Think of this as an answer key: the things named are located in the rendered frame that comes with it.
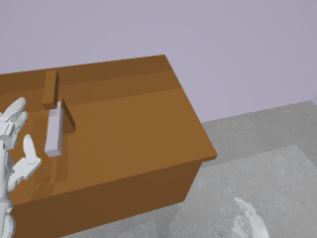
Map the right robot hand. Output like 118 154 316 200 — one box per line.
231 197 270 238

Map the tap lever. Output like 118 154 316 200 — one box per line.
45 101 63 157

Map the counter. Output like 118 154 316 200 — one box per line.
0 55 218 238

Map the left robot forearm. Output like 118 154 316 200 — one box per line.
0 199 16 238

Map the left robot hand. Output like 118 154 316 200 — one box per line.
0 97 42 200

